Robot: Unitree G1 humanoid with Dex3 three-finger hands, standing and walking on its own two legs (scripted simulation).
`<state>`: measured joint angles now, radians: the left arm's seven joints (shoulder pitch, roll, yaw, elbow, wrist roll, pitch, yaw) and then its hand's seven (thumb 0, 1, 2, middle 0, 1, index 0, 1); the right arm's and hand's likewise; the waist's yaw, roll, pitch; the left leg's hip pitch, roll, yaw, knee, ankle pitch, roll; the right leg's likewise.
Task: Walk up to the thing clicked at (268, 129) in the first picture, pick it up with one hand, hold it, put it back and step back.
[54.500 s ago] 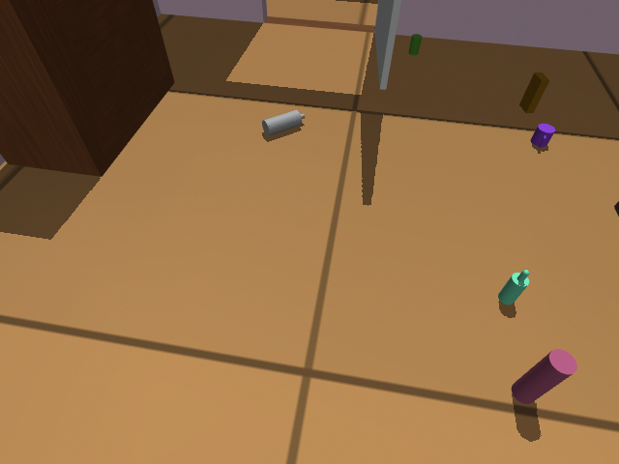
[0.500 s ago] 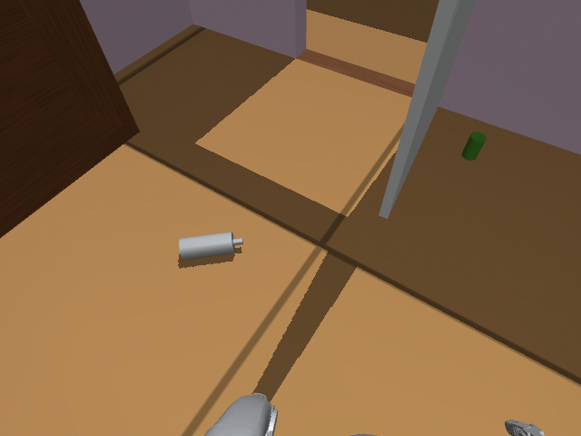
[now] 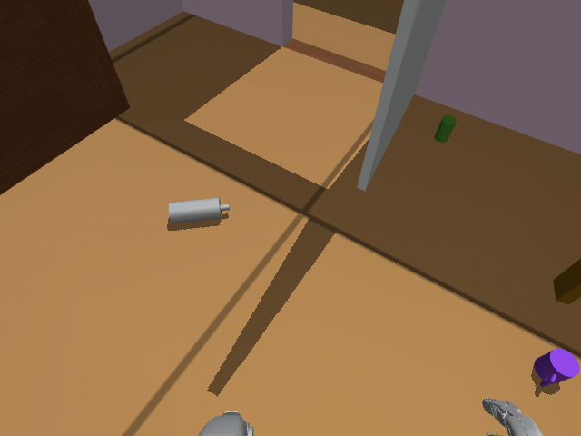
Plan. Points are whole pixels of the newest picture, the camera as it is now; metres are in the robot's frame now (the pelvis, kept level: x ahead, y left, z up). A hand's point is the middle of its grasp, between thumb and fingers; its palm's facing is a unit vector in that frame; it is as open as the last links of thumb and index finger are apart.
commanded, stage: step back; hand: left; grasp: from above
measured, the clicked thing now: (200, 209) +1.00 +0.37 -0.71
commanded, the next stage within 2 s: stand in 1.10 s
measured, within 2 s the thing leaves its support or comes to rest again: neither
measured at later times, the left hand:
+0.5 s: hand out of the picture +0.03 +0.28 -0.13, palm faces +0.05 -0.92 -0.39, open 7.4 cm
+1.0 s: hand out of the picture +0.09 +0.28 -0.14, palm faces +0.09 -0.93 -0.34, open 7.4 cm
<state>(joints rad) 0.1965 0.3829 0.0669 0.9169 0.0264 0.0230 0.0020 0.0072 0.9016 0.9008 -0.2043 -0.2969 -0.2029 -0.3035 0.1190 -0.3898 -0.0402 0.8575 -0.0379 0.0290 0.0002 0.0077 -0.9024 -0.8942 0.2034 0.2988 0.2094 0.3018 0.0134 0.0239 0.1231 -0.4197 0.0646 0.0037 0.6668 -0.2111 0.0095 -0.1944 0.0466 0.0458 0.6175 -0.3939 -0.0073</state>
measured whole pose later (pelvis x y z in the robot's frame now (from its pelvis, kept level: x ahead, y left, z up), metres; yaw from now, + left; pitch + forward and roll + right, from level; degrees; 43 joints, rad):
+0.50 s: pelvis -0.02 -0.01 +0.01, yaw +3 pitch -2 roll +1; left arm 0.19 0.41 0.07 0.99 0.02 -0.01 -0.02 0.01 0.90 0.90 -0.20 -0.30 -0.20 -0.30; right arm 0.24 -0.35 -0.05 0.98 -0.03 -0.03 0.02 0.01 -0.90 -0.89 0.20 0.30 0.21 0.30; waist -0.01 -0.02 0.06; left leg -0.24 0.00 -0.04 0.55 -0.27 -0.01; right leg -0.29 -0.02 -0.01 0.64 -0.42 -0.02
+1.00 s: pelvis +0.03 +0.01 +0.01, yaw +5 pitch -2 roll -1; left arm 0.11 0.37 0.03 1.05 0.00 -0.01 0.00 0.01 0.90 0.90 -0.20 -0.30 -0.20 -0.30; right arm 0.09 -0.33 -0.02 1.06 -0.01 -0.01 0.00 0.01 -0.91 -0.89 0.20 0.30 0.21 0.30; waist 0.02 -0.01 0.08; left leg -0.27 0.03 0.00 0.56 -0.26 -0.01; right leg -0.17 -0.03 -0.04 0.53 -0.32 0.02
